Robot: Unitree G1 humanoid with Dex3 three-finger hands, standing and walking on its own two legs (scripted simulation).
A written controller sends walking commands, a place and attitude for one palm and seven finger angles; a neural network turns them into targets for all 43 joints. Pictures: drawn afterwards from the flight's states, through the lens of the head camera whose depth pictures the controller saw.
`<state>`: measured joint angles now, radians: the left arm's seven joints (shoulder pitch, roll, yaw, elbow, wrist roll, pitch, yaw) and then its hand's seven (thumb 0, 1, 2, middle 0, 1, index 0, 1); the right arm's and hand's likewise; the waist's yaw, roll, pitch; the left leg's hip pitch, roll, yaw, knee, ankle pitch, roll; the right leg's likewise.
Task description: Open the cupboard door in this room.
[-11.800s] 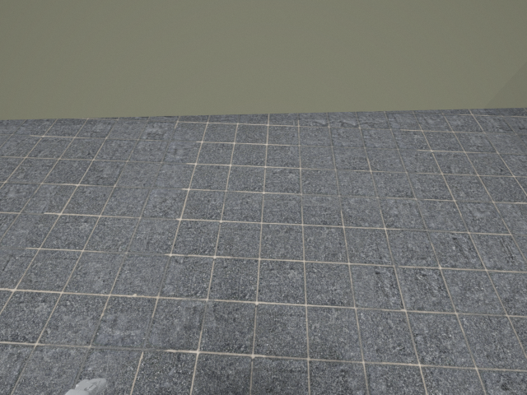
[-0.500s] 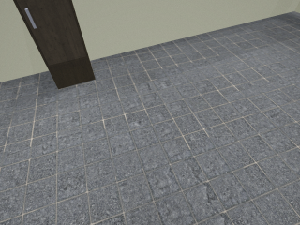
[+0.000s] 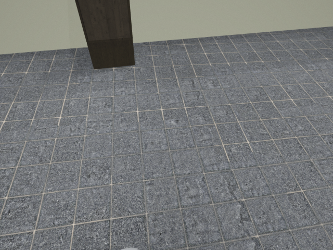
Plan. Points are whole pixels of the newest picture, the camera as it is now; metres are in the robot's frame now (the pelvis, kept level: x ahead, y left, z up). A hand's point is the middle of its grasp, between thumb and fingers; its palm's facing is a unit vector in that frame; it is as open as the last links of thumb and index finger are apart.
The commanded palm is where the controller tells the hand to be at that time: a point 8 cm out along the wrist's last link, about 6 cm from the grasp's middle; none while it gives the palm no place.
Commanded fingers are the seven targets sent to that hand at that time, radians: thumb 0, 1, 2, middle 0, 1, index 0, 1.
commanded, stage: turn or walk to find it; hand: left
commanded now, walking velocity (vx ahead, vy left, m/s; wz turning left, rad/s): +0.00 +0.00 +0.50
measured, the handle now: out of the picture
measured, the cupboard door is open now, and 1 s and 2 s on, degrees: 0 0 0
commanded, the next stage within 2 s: stand and wait in 0.12 s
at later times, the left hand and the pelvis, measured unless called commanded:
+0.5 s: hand out of the picture +0.03 +0.15 -0.13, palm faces +0.13 -0.96 -0.26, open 7.4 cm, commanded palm none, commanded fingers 0.00 0.90 0.90 -0.20 -0.30 -0.20 -0.30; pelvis -0.01 -0.04 +0.02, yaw +6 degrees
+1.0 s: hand out of the picture -0.09 +0.20 -0.16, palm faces +0.35 -0.91 -0.23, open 7.4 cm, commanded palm none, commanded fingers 0.00 0.90 0.90 -0.20 -0.30 -0.20 -0.30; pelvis -0.06 -0.01 +0.02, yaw +18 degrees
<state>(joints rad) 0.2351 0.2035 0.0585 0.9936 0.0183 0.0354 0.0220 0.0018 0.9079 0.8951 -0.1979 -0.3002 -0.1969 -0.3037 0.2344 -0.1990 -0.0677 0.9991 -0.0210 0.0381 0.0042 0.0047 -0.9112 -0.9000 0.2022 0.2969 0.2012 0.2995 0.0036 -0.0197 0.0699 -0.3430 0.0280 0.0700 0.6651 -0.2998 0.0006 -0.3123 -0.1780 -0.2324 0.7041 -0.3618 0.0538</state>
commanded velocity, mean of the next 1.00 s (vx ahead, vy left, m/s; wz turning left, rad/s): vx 0.00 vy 0.00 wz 0.30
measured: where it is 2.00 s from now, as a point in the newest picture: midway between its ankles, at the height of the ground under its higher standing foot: outside the picture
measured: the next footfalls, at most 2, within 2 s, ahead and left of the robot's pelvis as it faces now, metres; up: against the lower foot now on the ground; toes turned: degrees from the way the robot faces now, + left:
right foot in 0.40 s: +0.04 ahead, -0.14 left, +0.00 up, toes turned +2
left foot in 0.82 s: -0.04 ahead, +0.10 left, +0.00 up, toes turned +19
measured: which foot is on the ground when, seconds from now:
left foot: down 0.00-0.42, up 0.44-0.80, down 0.82-1.00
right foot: up 0.00-0.38, down 0.40-0.84, up 0.86-1.00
